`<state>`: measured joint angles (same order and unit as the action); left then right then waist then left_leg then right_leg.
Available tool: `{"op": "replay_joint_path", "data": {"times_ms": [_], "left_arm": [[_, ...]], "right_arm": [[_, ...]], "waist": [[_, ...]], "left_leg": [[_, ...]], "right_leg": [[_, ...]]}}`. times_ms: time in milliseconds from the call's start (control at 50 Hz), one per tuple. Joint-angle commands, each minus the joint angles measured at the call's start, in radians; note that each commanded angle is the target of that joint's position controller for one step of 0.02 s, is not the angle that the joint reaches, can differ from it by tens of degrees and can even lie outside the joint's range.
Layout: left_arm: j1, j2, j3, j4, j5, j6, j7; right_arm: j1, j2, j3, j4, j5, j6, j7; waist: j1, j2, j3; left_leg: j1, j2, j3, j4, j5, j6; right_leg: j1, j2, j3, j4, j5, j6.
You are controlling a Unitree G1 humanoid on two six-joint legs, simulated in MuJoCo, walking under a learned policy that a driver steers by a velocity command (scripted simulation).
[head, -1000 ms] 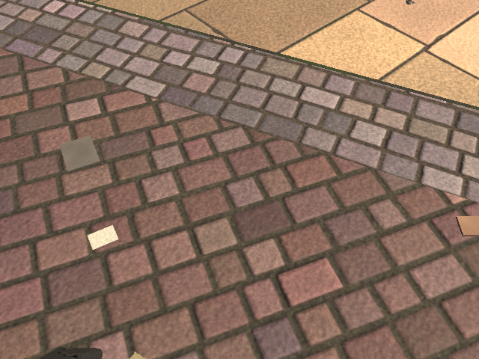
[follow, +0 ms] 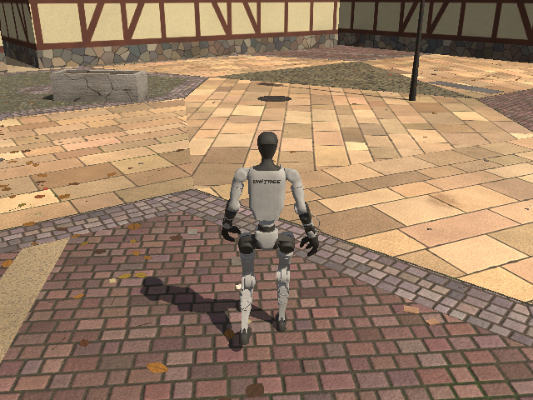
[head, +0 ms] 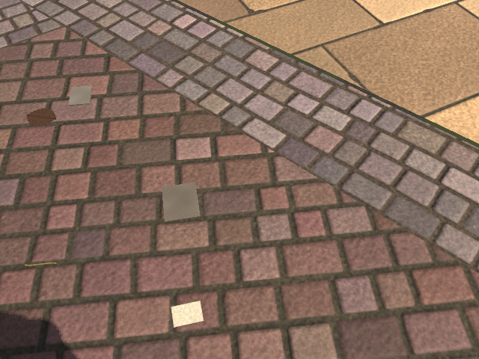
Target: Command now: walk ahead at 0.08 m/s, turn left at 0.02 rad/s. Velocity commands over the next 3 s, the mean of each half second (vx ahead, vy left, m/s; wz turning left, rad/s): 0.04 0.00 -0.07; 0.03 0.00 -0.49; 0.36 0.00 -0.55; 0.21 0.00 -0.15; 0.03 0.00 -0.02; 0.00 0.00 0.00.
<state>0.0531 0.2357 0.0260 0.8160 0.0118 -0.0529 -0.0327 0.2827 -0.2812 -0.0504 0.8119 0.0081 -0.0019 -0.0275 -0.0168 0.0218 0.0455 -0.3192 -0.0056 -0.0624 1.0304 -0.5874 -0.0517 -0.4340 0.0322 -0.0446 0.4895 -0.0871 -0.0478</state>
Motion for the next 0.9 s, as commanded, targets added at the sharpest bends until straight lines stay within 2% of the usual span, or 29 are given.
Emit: {"op": "replay_joint_path", "data": {"times_ms": [20,60,100,120,140,160,180,200,220,240,280,320,380,420,460,520,540,560,580,600,620,640,660,680,700,740,800,900], "left_arm": [[-0.039,0.12,0.028,-0.037,0.012,0.017,0.012],[-0.045,0.128,0.033,-0.03,0.017,0.025,0.02],[-0.054,0.132,0.034,-0.02,0.0,0.032,0.028],[-0.046,0.119,0.03,-0.011,-0.006,0.035,0.029],[-0.026,0.091,0.019,0.004,-0.004,0.035,0.028],[-0.01,0.085,0.015,0.013,0.005,0.037,0.026],[0.009,0.087,0.021,0.01,0.001,0.04,0.029],[-0.003,0.096,0.02,0.019,0.008,0.041,0.034],[0.01,0.095,0.022,0.027,0.005,0.04,0.038],[0.029,0.091,0.021,0.042,0.004,0.041,0.043],[0.045,0.096,0.023,0.064,0.003,0.041,0.045],[0.039,0.096,0.024,0.077,-0.004,0.039,0.043],[-0.009,0.132,0.038,0.055,-0.023,0.044,0.043],[-0.014,0.128,0.045,0.043,-0.027,0.053,0.044],[-0.004,0.12,0.05,0.032,-0.024,0.063,0.041],[0.024,0.105,0.055,0.017,-0.02,0.076,0.028],[0.034,0.104,0.057,0.013,-0.023,0.079,0.022],[0.047,0.116,0.062,0.013,-0.025,0.08,0.019],[0.056,0.171,0.08,0.009,-0.025,0.079,0.022],[0.1,0.244,0.101,0.011,-0.021,0.078,0.029],[0.209,0.265,0.102,0.024,-0.003,0.068,0.028],[0.207,0.251,0.088,0.017,0.003,0.046,0.026],[0.139,0.242,0.087,-0.009,-0.007,0.031,0.028],[0.086,0.237,0.087,-0.025,-0.022,0.028,0.034],[0.051,0.218,0.082,-0.034,-0.031,0.034,0.045],[0.038,0.213,0.082,-0.039,-0.027,0.055,0.057],[0.055,0.226,0.091,-0.045,-0.026,0.069,0.069],[0.023,0.229,0.097,-0.069,-0.032,0.088,0.071]], "right_arm": [[0.081,-0.078,-0.025,-0.031,-0.005,0.037,-0.024],[0.106,-0.05,-0.017,-0.005,-0.012,0.039,-0.027],[0.126,-0.044,-0.017,0.023,-0.017,0.035,-0.019],[0.119,-0.044,-0.018,0.029,-0.027,0.035,-0.013],[0.09,-0.055,-0.018,0.017,-0.043,0.035,-0.011],[0.046,-0.093,-0.022,-0.01,-0.046,0.035,-0.016],[0.002,-0.138,-0.032,0.001,-0.034,0.03,-0.017],[-0.036,-0.095,-0.022,-0.005,-0.034,0.017,-0.015],[-0.05,-0.071,-0.015,0.002,-0.037,0.004,-0.015],[-0.058,-0.07,-0.015,0.008,-0.034,-0.007,-0.014],[-0.032,-0.062,-0.013,0.024,-0.024,-0.026,-0.011],[-0.009,-0.078,-0.018,0.04,-0.018,-0.031,-0.013],[0.012,-0.125,-0.039,0.038,-0.013,-0.021,-0.033],[0.035,-0.134,-0.049,0.037,-0.012,-0.009,-0.048],[0.037,-0.144,-0.058,0.03,-0.013,0.0,-0.06],[-0.041,-0.142,-0.064,-0.004,-0.006,0.003,-0.068],[-0.071,-0.143,-0.065,-0.014,-0.003,0.003,-0.068],[-0.083,-0.149,-0.069,-0.018,-0.001,0.002,-0.066],[-0.055,-0.146,-0.073,-0.019,-0.008,-0.002,-0.064],[-0.077,-0.117,-0.067,-0.046,-0.019,-0.005,-0.062],[-0.169,-0.08,-0.051,-0.08,-0.023,-0.005,-0.059],[-0.141,-0.07,-0.049,-0.079,-0.01,-0.007,-0.049],[-0.121,-0.076,-0.05,-0.065,0.002,-0.005,-0.044],[-0.116,-0.092,-0.055,-0.057,-0.001,-0.006,-0.046],[-0.121,-0.113,-0.062,-0.055,-0.01,-0.007,-0.054],[-0.12,-0.09,-0.058,-0.056,-0.01,-0.013,-0.053],[-0.128,-0.063,-0.045,-0.056,0.0,-0.022,-0.044],[-0.108,-0.094,-0.049,-0.051,0.008,-0.03,-0.015]], "waist": [[-0.02,-0.15,-0.118],[-0.026,-0.169,-0.144],[-0.047,-0.145,-0.163],[-0.047,-0.133,-0.156],[-0.04,-0.11,-0.125],[-0.016,-0.061,-0.067],[0.04,0.072,-0.02],[0.034,0.087,0.005],[0.044,0.098,0.006],[0.05,0.098,0.004],[0.038,0.054,-0.016],[0.024,0.026,-0.038],[-0.003,0.016,-0.059],[-0.014,0.035,-0.067],[-0.015,0.071,-0.073],[0.008,0.133,-0.072],[0.02,0.13,-0.066],[0.03,0.097,-0.064],[0.019,-0.017,-0.08],[0.027,-0.211,-0.109],[0.108,-0.311,-0.165],[0.089,-0.209,-0.222],[0.059,-0.121,-0.197],[0.038,-0.066,-0.16],[0.027,-0.065,-0.15],[0.018,-0.109,-0.139],[0.028,-0.136,-0.154],[0.018,-0.192,-0.133]], "left_leg": [[-0.035,0.066,-0.004,-0.144,0.027,-0.019],[0.081,0.056,0.021,-0.282,0.14,-0.008],[0.2,0.04,0.052,-0.436,0.364,0.015],[0.245,0.032,0.061,-0.481,0.414,0.03],[0.253,0.058,0.03,-0.526,0.421,0.051],[0.192,0.124,-0.046,-0.614,0.332,0.081],[-0.005,0.117,-0.055,-0.644,0.082,0.107],[-0.082,0.098,-0.046,-0.685,0.012,0.095],[-0.096,0.098,-0.043,-0.697,0.044,0.075],[-0.086,0.091,-0.035,-0.69,0.111,0.061],[-0.018,0.083,-0.021,-0.653,0.246,0.053],[0.048,0.075,-0.002,-0.616,0.353,0.056],[0.121,0.087,0.012,-0.564,0.478,0.08],[0.154,0.133,-0.013,-0.554,0.582,0.114],[0.187,0.214,-0.058,-0.554,0.689,0.162],[0.17,0.315,-0.1,-0.551,0.761,0.208],[0.145,0.318,-0.086,-0.537,0.745,0.199],[0.101,0.288,-0.041,-0.504,0.695,0.168],[0.05,0.21,0.046,-0.404,0.604,0.108],[-0.097,0.052,0.173,-0.188,0.423,0.009],[-0.279,-0.055,0.088,0.056,-0.095,-0.02],[-0.311,-0.022,-0.035,0.198,-0.131,-0.008],[-0.322,-0.004,-0.047,0.238,-0.075,-0.003],[-0.324,0.014,-0.048,0.189,-0.001,-0.002],[-0.295,0.031,-0.049,0.123,0.063,-0.005],[-0.223,0.007,-0.021,-0.006,0.122,-0.018],[-0.144,-0.021,-0.02,-0.195,0.17,-0.029],[0.003,-0.047,-0.017,-0.426,0.255,-0.02]], "right_leg": [[0.126,-0.247,0.282,-0.217,0.043,-0.175],[0.08,-0.224,0.236,-0.232,-0.004,-0.167],[0.043,-0.206,0.198,-0.226,-0.157,-0.139],[0.012,-0.187,0.184,-0.226,-0.289,-0.104],[-0.021,-0.16,0.174,-0.224,-0.419,-0.05],[-0.029,-0.124,0.15,-0.184,-0.472,-0.001],[0.093,-0.063,0.078,-0.146,-0.374,0.032],[0.177,-0.059,0.074,-0.093,-0.285,0.045],[0.21,-0.059,0.07,-0.069,-0.225,0.037],[0.225,-0.064,0.07,-0.057,-0.182,0.028],[0.211,-0.066,0.073,-0.048,-0.114,0.014],[0.193,-0.065,0.075,-0.034,-0.034,0.01],[0.118,-0.046,0.077,0.042,0.086,-0.002],[0.057,-0.03,0.072,0.107,0.097,0.0],[-0.006,-0.021,0.056,0.177,0.049,0.011],[-0.024,-0.031,0.032,0.249,-0.197,0.004],[0.004,-0.033,0.024,0.221,-0.224,-0.009],[0.066,-0.033,0.03,0.161,-0.151,-0.025],[0.147,-0.068,0.119,0.088,0.1,-0.054],[0.26,-0.185,0.375,-0.027,0.272,-0.156],[0.418,-0.323,0.632,-0.139,0.382,-0.29],[0.456,-0.35,0.64,-0.133,0.354,-0.307],[0.418,-0.326,0.564,-0.115,0.337,-0.281],[0.367,-0.294,0.504,-0.123,0.291,-0.242],[0.33,-0.264,0.465,-0.135,0.226,-0.208],[0.271,-0.204,0.423,-0.154,0.16,-0.185],[0.268,-0.185,0.429,-0.162,0.108,-0.179],[0.201,-0.169,0.51,-0.176,0.005,-0.152]]}}
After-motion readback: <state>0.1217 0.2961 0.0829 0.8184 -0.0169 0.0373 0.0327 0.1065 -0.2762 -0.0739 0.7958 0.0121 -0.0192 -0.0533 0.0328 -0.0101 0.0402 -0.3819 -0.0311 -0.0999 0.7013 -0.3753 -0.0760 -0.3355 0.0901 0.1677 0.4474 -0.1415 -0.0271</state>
